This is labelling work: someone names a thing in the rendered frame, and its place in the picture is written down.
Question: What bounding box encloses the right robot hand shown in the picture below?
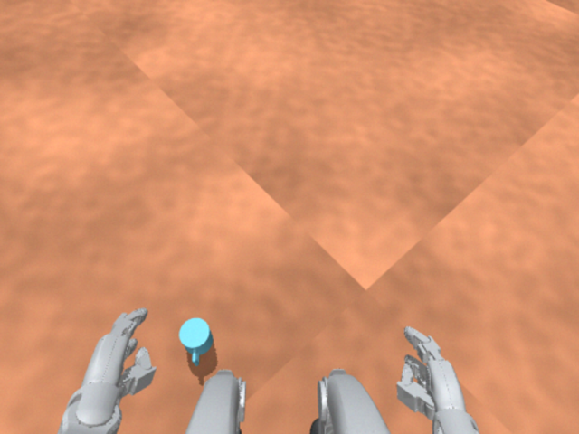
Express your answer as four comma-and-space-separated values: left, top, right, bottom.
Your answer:
397, 326, 466, 420

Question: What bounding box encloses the left robot arm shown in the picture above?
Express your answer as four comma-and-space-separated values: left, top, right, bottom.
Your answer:
57, 382, 122, 434

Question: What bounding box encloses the right robot arm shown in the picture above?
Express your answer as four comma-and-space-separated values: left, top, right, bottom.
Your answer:
432, 409, 480, 434

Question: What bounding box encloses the mug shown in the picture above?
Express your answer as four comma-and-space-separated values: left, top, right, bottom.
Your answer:
179, 318, 213, 366

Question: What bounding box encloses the left robot hand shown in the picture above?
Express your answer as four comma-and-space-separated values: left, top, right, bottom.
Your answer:
81, 308, 157, 398

